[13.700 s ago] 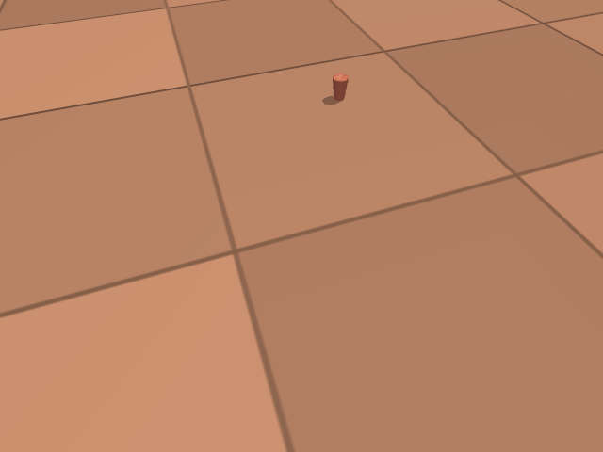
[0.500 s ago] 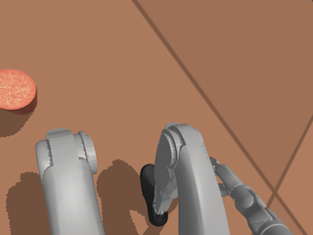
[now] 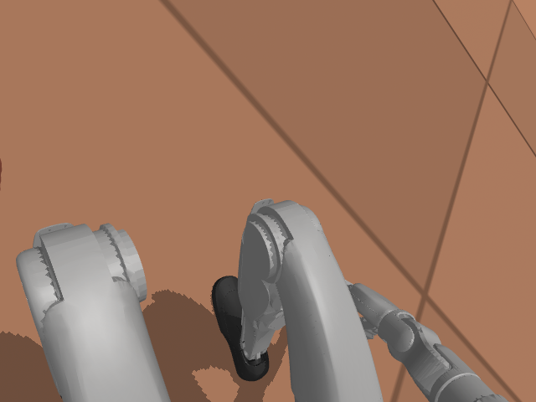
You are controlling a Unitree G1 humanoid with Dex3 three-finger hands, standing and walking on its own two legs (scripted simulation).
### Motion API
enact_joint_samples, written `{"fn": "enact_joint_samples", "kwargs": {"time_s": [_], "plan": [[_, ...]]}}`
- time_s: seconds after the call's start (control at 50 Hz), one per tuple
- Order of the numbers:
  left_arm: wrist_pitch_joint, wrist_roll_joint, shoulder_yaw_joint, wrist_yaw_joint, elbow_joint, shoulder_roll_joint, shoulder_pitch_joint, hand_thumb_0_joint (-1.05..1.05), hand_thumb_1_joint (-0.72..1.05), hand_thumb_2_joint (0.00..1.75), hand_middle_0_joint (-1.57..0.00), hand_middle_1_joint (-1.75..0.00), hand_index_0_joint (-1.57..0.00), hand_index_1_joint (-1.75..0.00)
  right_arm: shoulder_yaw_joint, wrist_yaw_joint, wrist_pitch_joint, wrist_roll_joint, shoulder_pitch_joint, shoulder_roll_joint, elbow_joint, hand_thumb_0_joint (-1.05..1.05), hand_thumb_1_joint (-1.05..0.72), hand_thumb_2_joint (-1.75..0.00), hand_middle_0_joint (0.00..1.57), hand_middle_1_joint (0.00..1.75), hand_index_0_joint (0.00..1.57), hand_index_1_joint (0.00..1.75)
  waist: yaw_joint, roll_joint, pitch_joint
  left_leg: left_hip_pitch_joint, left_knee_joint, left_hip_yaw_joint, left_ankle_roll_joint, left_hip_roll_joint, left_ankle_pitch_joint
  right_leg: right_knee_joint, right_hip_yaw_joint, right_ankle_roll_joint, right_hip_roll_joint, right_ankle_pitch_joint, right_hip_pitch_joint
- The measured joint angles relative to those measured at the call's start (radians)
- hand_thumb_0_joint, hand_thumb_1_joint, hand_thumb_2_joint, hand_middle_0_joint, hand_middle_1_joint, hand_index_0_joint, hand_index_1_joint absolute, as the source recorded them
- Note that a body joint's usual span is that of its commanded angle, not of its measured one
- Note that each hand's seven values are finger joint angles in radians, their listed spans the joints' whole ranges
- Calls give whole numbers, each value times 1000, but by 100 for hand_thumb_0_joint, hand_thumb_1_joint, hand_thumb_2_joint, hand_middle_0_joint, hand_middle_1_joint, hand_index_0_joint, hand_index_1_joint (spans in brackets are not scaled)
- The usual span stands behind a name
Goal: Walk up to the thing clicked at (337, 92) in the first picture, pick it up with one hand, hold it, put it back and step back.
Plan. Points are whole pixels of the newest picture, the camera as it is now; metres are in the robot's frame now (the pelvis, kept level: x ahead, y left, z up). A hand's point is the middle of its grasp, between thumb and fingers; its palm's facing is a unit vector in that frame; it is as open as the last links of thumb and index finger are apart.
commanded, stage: close in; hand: left
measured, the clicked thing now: out of the picture +0.43 +0.31 -0.21
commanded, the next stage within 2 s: close in 0.10 s
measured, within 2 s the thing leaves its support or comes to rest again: leaves its support in 1.28 s
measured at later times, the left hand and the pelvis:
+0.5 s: hand out of the picture +0.41 +0.32 -0.17, palm faces +0.46 -0.89 -0.01, open 13.5 cm; pelvis +0.00 +0.00 +0.00, yaw -1 degrees
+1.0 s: hand out of the picture +0.42 +0.31 -0.17, palm faces +0.47 -0.88 +0.00, open 11.9 cm; pelvis +0.00 +0.00 +0.00, yaw -2 degrees
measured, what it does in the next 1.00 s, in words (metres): stands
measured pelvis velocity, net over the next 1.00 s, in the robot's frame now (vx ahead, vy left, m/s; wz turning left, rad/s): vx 0.00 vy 0.00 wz -0.04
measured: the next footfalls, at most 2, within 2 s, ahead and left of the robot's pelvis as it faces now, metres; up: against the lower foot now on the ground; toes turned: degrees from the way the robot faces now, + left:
none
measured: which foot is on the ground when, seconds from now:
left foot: down 0.00-1.00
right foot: down 0.00-1.00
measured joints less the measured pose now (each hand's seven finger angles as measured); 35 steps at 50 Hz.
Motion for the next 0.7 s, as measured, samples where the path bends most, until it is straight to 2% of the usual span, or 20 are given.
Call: {"fn": "enact_joint_samples", "kwargs": {"time_s": [0.08,0.16,0.3,0.42,0.48,0.56,0.7], "plan": [[-23,-10,-37,42,18,3,-8,-2,-58,12,-5,-14,-9,-10,11,11,7,-10,14,-6,2,0,-90,-89,20,30,21,30,-9,2,3,2,3,-2,9,3,1,-5,-3,-3,4,2,8],[-45,-3,-66,69,39,4,-25,-2,-55,14,-6,-15,-10,-11,23,21,11,-12,20,-7,-6,0,-90,-89,20,30,21,30,-22,-4,5,5,9,-12,11,5,-4,-8,-10,-3,8,2,13],[-74,13,-45,123,62,4,-32,-1,-49,17,-9,-14,-11,-12,46,27,20,-22,6,-2,-32,0,-89,-89,20,30,21,30,-35,-27,28,20,19,-36,2,7,-19,-11,-24,2,16,4,22],[-92,28,-25,174,52,20,-31,-1,-27,30,-21,-23,-22,-22,58,27,27,-35,-12,0,-36,0,-88,-89,20,30,21,30,-31,-38,52,18,20,-41,-2,5,-24,-11,-27,7,15,3,20],[-98,32,-39,186,46,33,-43,-1,-12,36,-27,-28,-28,-27,60,27,30,-41,-21,4,-29,0,-88,-89,20,30,21,30,-28,-38,54,15,21,-40,-3,4,-26,-10,-26,12,13,0,18],[-95,38,-78,180,49,38,-59,-1,2,43,-34,-34,-34,-33,60,26,33,-40,-31,10,-22,0,-87,-89,20,30,21,30,-32,-30,47,10,20,-39,-1,4,-28,-11,-24,20,12,-3,14],[-78,36,-67,205,77,30,-78,1,4,48,-48,-46,-39,-46,69,26,42,-36,-38,17,-43,0,-87,-89,20,30,21,30,-43,-30,40,20,15,-50,-7,9,-32,-21,-33,17,16,5,18]]}}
